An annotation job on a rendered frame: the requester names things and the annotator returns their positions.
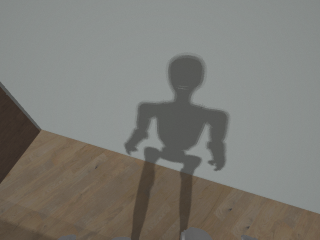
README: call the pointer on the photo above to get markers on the cupboard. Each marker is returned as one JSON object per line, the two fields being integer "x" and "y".
{"x": 17, "y": 133}

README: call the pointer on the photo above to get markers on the robot right thigh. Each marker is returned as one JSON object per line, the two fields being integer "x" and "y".
{"x": 193, "y": 233}

